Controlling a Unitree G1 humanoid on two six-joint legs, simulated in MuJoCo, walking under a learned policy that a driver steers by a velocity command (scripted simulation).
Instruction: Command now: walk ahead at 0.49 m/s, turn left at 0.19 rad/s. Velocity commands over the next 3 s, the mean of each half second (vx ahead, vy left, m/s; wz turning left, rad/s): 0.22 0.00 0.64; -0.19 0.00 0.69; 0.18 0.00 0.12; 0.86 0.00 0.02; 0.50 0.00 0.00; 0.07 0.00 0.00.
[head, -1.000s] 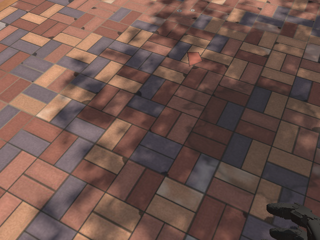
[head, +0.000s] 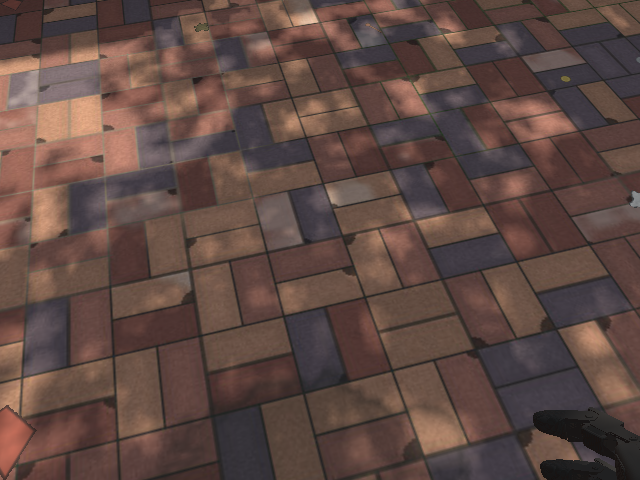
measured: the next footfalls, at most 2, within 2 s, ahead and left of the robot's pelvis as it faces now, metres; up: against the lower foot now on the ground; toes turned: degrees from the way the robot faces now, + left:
left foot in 0.06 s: +0.31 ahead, +0.11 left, +0.00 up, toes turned +1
right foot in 0.62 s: +0.44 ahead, -0.03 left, +0.00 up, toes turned +41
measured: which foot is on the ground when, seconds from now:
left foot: up 0.00-0.04, down 0.06-0.60, up 0.62-1.00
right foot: down 0.00-0.06, up 0.08-0.60, down 0.62-1.00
